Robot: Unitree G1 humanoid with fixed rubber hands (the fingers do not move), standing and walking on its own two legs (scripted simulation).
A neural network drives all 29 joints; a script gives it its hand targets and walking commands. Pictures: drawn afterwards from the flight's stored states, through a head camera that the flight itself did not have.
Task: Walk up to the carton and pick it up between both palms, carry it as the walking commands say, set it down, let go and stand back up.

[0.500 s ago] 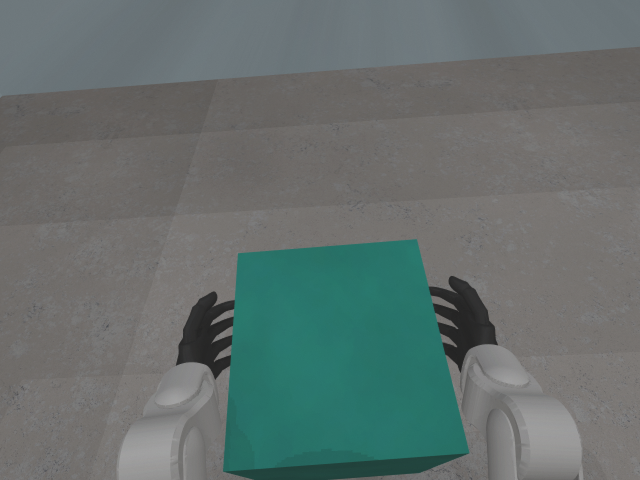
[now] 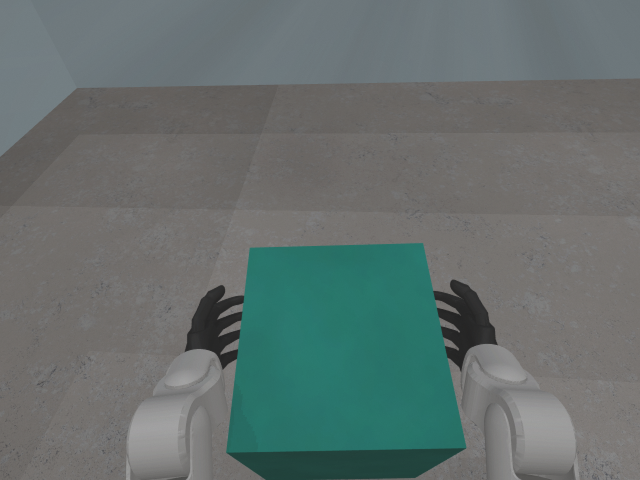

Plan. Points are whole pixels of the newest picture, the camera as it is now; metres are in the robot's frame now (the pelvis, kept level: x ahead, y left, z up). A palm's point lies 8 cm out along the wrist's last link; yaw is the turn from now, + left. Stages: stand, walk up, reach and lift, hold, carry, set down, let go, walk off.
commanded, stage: carry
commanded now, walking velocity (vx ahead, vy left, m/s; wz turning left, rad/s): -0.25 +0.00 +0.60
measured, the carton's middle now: (338, 371) +0.26 -0.01 +0.01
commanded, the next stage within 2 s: none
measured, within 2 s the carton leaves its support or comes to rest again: neither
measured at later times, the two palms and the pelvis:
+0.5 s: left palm out of the picture +0.04 +0.28 +0.06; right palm (337, 479) +0.13 +0.00 +0.07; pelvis -0.15 +0.05 +0.00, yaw +18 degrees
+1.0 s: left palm out of the picture -0.19 +0.29 +0.09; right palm out of the picture -0.03 +0.06 +0.09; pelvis -0.32 +0.04 -0.01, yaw +37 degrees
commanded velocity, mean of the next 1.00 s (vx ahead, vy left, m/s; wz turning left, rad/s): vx -0.25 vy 0.00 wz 0.60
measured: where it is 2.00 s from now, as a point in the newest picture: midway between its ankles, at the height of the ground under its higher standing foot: outside the picture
